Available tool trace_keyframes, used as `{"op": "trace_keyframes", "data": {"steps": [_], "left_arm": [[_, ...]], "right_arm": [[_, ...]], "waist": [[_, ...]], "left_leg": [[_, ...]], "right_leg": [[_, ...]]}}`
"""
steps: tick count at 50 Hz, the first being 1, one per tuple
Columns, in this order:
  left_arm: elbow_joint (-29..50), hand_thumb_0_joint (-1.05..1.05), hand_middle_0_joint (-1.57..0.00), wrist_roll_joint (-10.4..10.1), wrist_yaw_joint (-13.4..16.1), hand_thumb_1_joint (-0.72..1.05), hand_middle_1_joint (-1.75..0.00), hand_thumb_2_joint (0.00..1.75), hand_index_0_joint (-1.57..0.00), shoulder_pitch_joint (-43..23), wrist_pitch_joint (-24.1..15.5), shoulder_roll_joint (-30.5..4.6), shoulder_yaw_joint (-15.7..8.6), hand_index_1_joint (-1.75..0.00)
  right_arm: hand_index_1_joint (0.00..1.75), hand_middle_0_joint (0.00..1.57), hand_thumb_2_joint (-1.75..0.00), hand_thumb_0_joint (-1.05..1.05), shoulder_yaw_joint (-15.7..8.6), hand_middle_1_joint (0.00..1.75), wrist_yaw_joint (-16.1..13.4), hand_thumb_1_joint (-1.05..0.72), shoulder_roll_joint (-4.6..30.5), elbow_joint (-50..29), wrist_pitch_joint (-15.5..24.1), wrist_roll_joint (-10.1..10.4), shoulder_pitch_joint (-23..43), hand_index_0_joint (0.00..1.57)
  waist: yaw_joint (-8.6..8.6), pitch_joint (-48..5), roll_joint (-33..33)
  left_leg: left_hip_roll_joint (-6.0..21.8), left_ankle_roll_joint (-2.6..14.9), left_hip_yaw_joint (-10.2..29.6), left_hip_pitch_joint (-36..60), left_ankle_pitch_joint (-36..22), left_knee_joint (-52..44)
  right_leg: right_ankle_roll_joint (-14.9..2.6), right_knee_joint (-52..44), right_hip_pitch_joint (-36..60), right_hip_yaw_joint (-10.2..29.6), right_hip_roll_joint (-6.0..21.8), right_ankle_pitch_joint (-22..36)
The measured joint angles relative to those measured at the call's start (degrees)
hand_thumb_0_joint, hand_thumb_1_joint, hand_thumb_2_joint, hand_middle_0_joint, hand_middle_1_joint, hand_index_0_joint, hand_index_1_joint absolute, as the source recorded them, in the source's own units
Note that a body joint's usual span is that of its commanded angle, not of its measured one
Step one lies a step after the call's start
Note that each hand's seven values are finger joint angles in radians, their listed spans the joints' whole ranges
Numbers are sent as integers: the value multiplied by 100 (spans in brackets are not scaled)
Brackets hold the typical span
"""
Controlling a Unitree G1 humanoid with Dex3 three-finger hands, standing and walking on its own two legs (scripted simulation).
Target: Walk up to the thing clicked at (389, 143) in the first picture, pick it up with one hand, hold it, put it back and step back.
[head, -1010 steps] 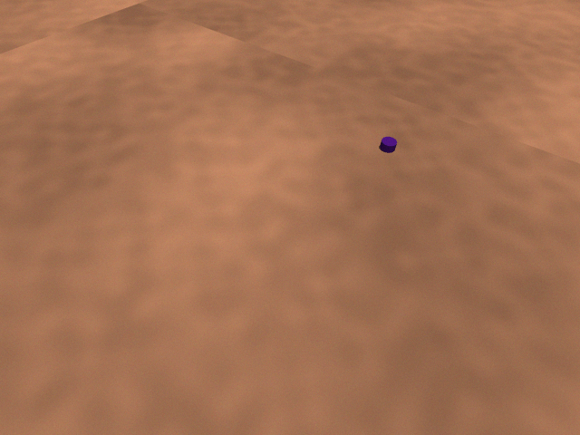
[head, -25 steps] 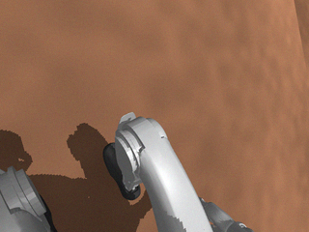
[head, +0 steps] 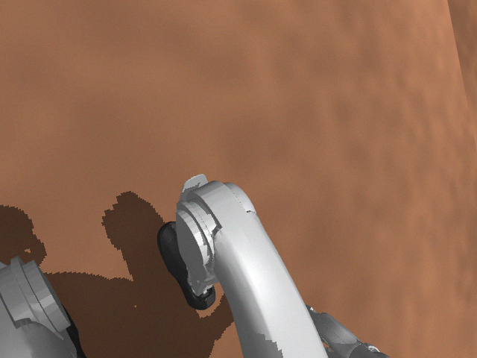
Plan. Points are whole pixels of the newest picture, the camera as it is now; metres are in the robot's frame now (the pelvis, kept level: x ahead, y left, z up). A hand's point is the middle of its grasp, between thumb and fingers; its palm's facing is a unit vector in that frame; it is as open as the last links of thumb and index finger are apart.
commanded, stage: close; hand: left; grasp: from above
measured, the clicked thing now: out of the picture +0.48 +0.33 -0.29
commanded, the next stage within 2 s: settle in 0.50 s
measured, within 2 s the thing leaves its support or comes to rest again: leaves its support in 0.94 s
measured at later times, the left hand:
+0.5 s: hand out of the picture +0.47 +0.32 -0.26, palm faces -0.42 -0.16 -0.90, open 9.7 cm
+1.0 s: hand out of the picture +0.48 +0.34 -0.24, palm faces -0.37 -0.17 -0.91, open 9.5 cm
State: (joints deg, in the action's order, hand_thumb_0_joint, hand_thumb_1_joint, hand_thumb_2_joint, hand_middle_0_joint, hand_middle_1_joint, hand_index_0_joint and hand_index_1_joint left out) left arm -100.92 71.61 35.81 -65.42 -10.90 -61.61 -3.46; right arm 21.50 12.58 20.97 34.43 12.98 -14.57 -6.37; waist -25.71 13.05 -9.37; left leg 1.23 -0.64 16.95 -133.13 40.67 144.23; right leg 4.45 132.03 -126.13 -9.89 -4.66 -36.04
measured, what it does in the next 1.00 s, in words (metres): stands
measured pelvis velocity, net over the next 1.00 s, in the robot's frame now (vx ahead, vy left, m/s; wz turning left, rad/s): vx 0.00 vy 0.00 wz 0.01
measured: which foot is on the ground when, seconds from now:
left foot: down 0.00-1.00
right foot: down 0.00-1.00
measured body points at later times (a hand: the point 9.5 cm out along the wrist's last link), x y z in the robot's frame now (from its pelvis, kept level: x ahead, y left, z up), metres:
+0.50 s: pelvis +0.00 +0.00 +0.00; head +0.29 +0.13 +0.31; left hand +0.49 +0.32 -0.21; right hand +0.04 -0.25 -0.05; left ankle +0.06 +0.13 -0.28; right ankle +0.13 -0.12 -0.28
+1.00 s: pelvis +0.00 +0.00 +0.00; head +0.29 +0.13 +0.32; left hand +0.50 +0.34 -0.19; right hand +0.04 -0.25 -0.04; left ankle +0.06 +0.13 -0.28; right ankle +0.13 -0.12 -0.28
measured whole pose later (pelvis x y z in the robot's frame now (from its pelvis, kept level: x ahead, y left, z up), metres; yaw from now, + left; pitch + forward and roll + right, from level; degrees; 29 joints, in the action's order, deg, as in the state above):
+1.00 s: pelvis +0.00 +0.00 +0.00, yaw +1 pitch +29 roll -16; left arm -90.8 71.3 30.0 -63.3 -8.7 -60.9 -8.1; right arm 18.6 11.9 21.4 33.9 11.0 -13.6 -9.2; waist -24.1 11.6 -7.7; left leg 0.8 -0.8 16.2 -134.3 40.1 143.2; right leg 3.3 131.8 -127.2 -9.6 -3.7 -36.2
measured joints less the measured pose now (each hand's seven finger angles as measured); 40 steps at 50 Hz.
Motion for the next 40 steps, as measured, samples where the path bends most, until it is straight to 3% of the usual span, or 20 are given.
{"op": "trace_keyframes", "data": {"steps": [14, 33, 40], "left_arm": [[-36, -3, -33, -15, -18, -3, -95, 70, -56, 0, 2, -11, 0, -95], [-15, -4, -48, -46, -81, -3, -83, 54, -72, -105, -54, -98, 39, -79], [134, -4, -51, -27, -217, -4, -80, 53, -75, -88, 28, -62, -66, -76]], "right_arm": [[30, 20, -90, 0, 32, 30, -4, -91, 24, -42, 10, 12, 13, 20], [30, 20, -90, 0, 49, 30, -88, -91, 62, -70, -37, 31, -19, 20], [30, 20, -90, 0, -8, 30, -107, -92, 51, -91, -79, 50, -45, 20]], "waist": [[-14, 32, 9], [-25, 47, 0], [-8, 48, 33]], "left_leg": [[-1, 15, -25, 1, -46, -1], [6, 7, -36, -11, -50, -9], [7, 25, -62, -24, -54, -34]], "right_leg": [[14, 10, 2, 18, 6, 36], [6, 16, -27, 25, 13, 44], [7, -3, -29, 40, 23, 37]]}}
